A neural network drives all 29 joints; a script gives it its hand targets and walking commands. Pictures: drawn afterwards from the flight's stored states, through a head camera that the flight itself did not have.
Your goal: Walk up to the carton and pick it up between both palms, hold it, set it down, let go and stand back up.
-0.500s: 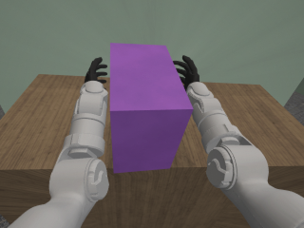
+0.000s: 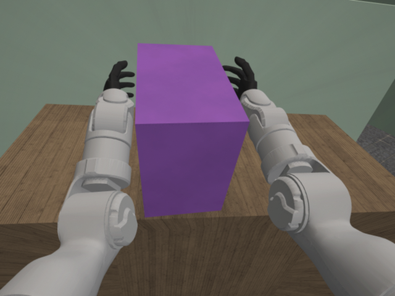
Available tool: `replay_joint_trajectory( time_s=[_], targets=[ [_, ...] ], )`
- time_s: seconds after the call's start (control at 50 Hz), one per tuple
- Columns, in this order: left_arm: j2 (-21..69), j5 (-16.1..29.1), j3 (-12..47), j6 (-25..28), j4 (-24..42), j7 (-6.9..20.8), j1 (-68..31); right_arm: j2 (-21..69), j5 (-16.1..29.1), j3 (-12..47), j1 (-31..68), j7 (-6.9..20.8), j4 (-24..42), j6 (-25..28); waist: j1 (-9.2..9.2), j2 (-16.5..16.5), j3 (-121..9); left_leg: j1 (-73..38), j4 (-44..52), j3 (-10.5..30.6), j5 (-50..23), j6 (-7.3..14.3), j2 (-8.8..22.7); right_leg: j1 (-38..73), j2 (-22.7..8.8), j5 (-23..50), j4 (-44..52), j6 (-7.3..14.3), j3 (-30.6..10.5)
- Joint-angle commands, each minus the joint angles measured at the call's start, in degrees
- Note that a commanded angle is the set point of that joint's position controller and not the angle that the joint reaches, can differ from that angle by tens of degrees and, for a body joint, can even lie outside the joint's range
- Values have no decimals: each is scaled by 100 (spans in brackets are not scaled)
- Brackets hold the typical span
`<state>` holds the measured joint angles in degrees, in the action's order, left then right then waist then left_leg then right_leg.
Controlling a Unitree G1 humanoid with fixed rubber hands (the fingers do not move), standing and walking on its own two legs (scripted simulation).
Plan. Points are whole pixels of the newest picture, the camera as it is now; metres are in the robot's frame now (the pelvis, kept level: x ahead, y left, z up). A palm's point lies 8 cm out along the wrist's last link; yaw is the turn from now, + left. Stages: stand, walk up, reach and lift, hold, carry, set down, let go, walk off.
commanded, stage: reach and lift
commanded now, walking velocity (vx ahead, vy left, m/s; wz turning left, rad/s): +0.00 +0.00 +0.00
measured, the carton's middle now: (179, 127) +0.41 +0.06 +0.20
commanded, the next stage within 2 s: hold in 0.60 s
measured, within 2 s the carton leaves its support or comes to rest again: neither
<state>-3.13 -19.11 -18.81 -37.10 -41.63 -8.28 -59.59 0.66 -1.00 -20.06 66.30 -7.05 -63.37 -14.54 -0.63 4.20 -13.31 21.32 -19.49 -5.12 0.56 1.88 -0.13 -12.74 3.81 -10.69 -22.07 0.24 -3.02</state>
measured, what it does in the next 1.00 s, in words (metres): stands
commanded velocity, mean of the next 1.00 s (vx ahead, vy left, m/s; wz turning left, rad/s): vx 0.00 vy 0.00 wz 0.00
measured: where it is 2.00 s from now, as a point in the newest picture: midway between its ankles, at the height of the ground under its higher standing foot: outside the picture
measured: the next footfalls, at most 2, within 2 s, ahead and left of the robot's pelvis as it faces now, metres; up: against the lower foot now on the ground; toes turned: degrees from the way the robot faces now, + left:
none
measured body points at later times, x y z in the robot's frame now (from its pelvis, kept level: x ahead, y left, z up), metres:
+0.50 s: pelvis +0.01 +0.00 +0.00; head -0.07 +0.05 +0.44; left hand +0.41 +0.18 +0.27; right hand +0.42 -0.08 +0.29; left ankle +0.12 +0.06 -0.74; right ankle +0.01 -0.13 -0.74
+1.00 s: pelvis +0.00 +0.00 +0.00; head -0.10 +0.05 +0.44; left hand +0.39 +0.17 +0.30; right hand +0.40 -0.08 +0.32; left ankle +0.12 +0.06 -0.74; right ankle +0.01 -0.13 -0.74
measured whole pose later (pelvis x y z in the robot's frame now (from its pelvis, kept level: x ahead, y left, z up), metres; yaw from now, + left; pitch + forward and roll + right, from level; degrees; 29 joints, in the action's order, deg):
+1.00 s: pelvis +0.00 +0.00 +0.00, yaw +0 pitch +1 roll -2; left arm -3.4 -18.6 -18.8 -44.9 -40.2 -7.8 -62.5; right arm -2.1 6.3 -14.2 68.9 -8.8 -61.5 -23.2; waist -3.1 4.2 -16.7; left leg 21.1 -19.2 -5.1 0.5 1.9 -0.2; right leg -12.7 3.7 -10.8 -22.1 0.1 -3.0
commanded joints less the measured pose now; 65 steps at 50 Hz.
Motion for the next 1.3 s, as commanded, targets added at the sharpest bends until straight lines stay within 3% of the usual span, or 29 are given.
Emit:
replay_joint_trajectory(
  time_s=[0.0,0.12,0.18,0.22,0.24,0.26,0.42,0.48,0.68,0.7,0.78,0.86,1.06,1.14,1.16,1.18,1.24,1.28],
  targets=[
    [3510,1119,1351,352,180,895,-4590,2225,332,576,4559,660,292,-15,-718,-985,-1294,-2943,685,887,2323,-311,582,-250,-298,-546,867,-182,314],
    [3671,1364,1552,461,724,773,-5261,2530,610,947,5187,688,699,36,-574,-985,-1976,-3214,500,821,1769,-325,555,-378,-245,-329,826,-192,324],
    [3826,1511,1865,462,1009,669,-5349,2541,710,1066,5217,689,809,39,-634,-1099,-2297,-3466,396,847,1510,-417,576,-456,-234,-137,805,-165,334],
    [3721,1433,1712,406,787,676,-5182,2509,723,1069,5121,678,686,-3,-574,-993,-2059,-3446,404,827,1595,-381,567,-533,-246,-319,894,-180,296],
    [3710,1428,1744,393,877,670,-5240,2455,708,1027,5044,673,606,-31,-655,-1031,-2030,-3427,412,811,1656,-398,547,-528,-242,-332,890,-187,321],
    [3780,1461,1806,418,1106,648,-5366,2576,795,1131,5114,669,718,-11,-580,-1076,-2295,-3493,363,790,1444,-416,559,-422,-221,-144,816,-179,334],
    [3676,1464,1739,225,897,701,-5216,2393,874,1075,4993,596,661,-181,-741,-962,-2079,-3494,388,828,1529,-409,544,-521,-221,-213,918,-204,310],
    [3584,1407,1622,186,889,719,-5199,2493,978,1221,5060,569,733,-225,-594,-875,-2032,-3403,371,775,1424,-367,517,-519,-202,-224,932,-216,301],
    [3944,1845,2243,84,1670,687,-5487,2748,1506,1756,5226,360,1641,-413,-774,-1050,-2826,-3789,-15,763,610,-507,432,-434,-143,362,874,-213,262],
    [3852,1790,2155,56,1591,687,-5475,2766,1537,1754,5113,340,1495,-479,-734,-1039,-2590,-3658,10,761,715,-474,417,-464,-163,232,898,-214,238],
    [3736,1582,1925,-129,1210,828,-5204,2535,1384,1501,4820,273,1154,-692,-898,-1032,-1875,-3245,231,726,1323,-428,429,-449,-170,-102,941,-214,201],
    [3403,1307,1426,-265,721,989,-5000,2374,1316,1411,4790,226,847,-866,-864,-884,-1336,-2938,375,669,1647,-305,367,-399,-186,-452,1031,-237,174],
    [3482,1537,1522,-170,793,961,-5724,2511,1515,1462,5616,289,1185,-915,-771,-1098,-1844,-2724,442,800,2016,-264,446,-489,-113,-573,869,-189,176],
    [3444,1400,1348,-187,605,958,-5578,2386,1442,1277,5303,315,822,-960,-820,-1105,-1578,-2672,536,837,2227,-267,475,-501,-122,-617,894,-197,166],
    [3346,1338,1214,-199,479,975,-5520,2380,1394,1243,5265,319,742,-988,-744,-1038,-1505,-2632,528,802,2217,-229,440,-507,-109,-673,900,-201,158],
    [3326,1299,1160,-215,331,988,-5412,2237,1349,1117,5168,323,592,-1011,-836,-1073,-1347,-2578,595,853,2411,-238,465,-536,-106,-741,912,-202,168],
    [3287,1186,1045,-252,160,1055,-5311,2087,1274,971,5005,350,392,-1021,-867,-1143,-1201,-2428,738,931,2751,-229,544,-404,-75,-717,836,-191,187],
    [3147,1137,866,-214,158,1096,-5385,2173,1291,999,5096,359,376,-1023,-781,-969,-1212,-2434,689,891,2650,-153,481,-401,-111,-776,882,-214,164]
  ],
)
